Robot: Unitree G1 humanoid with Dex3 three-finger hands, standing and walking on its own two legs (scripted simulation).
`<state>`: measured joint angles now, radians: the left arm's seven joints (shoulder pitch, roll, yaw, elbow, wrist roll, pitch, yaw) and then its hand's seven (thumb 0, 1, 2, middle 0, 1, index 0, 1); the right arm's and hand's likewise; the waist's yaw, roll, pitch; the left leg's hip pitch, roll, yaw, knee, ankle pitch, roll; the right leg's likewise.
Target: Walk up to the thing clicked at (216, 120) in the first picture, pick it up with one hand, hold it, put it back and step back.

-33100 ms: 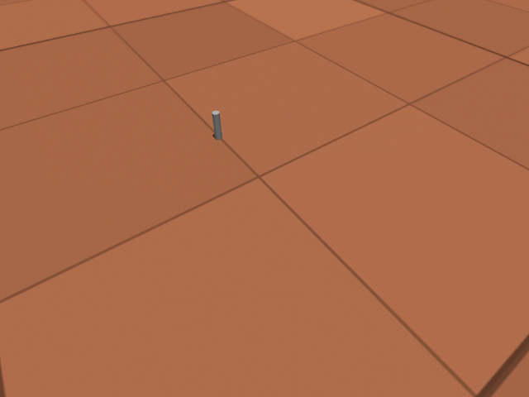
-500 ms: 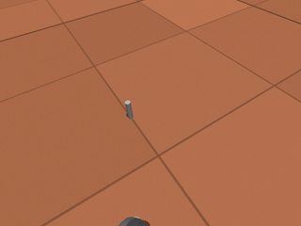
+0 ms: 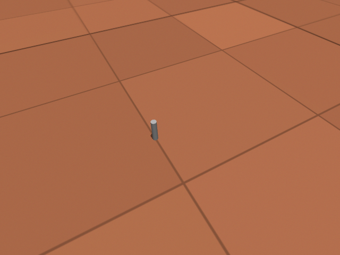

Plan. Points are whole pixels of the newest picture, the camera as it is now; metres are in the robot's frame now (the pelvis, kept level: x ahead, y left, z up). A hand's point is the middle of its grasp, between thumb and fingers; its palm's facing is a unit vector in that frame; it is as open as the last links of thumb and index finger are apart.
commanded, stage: step back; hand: left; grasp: from the side
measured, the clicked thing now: (154, 130) +1.08 +0.18 -0.67
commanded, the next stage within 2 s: stand in 0.48 s
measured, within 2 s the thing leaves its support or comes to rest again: neither
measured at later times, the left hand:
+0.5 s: hand out of the picture +0.15 +0.28 -0.14, palm faces -0.01 -0.94 -0.35, open 7.4 cm
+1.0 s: hand out of the picture +0.12 +0.27 -0.14, palm faces -0.05 -0.94 -0.33, open 7.4 cm
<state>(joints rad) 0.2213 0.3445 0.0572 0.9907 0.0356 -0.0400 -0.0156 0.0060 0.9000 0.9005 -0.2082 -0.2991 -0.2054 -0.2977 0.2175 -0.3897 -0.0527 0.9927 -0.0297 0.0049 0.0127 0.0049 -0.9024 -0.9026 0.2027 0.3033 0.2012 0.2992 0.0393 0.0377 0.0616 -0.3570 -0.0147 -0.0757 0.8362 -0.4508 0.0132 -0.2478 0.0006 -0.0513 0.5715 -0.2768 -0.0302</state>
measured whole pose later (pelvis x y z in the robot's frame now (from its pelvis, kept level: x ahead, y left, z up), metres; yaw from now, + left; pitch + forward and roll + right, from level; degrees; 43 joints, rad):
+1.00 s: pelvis +0.03 +0.02 +0.02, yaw -1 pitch -2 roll +0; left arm 0.09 0.35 0.00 1.14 0.01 -0.02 -0.01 0.01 0.90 0.90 -0.21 -0.30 -0.20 -0.30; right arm 0.08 -0.34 -0.01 1.16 -0.01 -0.01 0.01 0.00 -0.90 -0.90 0.20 0.30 0.20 0.30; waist 0.00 -0.01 0.07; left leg -0.13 0.01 0.02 0.31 -0.14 0.00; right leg -0.09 -0.02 0.01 0.31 -0.18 0.02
